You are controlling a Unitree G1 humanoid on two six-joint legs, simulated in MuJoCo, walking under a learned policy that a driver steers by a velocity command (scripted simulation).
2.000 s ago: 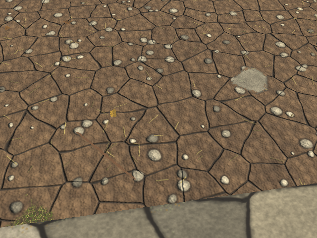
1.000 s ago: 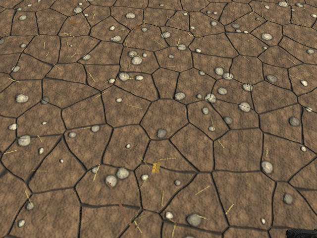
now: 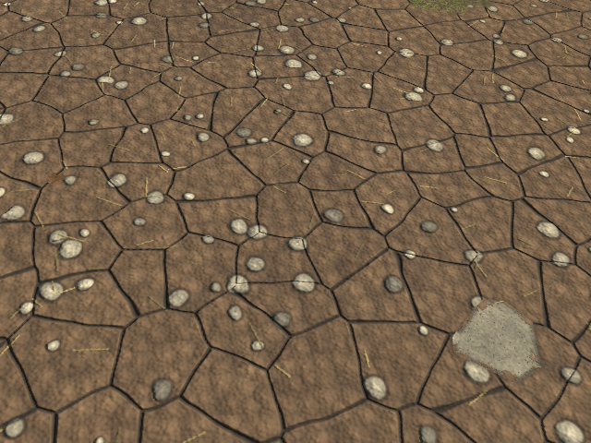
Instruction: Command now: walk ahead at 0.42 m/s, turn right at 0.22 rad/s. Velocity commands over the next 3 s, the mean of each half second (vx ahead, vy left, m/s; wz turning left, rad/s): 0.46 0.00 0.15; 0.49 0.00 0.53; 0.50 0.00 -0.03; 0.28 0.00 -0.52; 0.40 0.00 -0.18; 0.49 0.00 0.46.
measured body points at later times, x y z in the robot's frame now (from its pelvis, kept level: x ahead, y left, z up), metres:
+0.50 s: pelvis +0.24 -0.07 +0.00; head +0.26 -0.06 +0.45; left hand +0.26 +0.22 -0.12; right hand +0.41 -0.33 -0.11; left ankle +0.33 +0.12 -0.67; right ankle +0.21 -0.16 -0.75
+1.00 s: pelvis +0.50 +0.05 +0.00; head +0.53 +0.08 +0.45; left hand +0.57 +0.37 -0.09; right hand +0.69 -0.18 -0.10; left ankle +0.48 +0.11 -0.75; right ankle +0.68 -0.10 -0.67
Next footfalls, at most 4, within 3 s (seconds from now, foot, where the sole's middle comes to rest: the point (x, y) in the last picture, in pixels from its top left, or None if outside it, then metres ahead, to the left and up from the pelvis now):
0.20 right None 0.25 -0.16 -0.78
0.74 left None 0.52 0.12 -0.78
1.24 right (246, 313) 0.86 0.05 -0.78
1.72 left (146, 258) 1.05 0.33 -0.78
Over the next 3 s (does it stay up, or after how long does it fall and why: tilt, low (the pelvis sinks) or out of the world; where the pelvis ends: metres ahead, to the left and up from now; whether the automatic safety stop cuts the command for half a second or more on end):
stays up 1.42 0.21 0.00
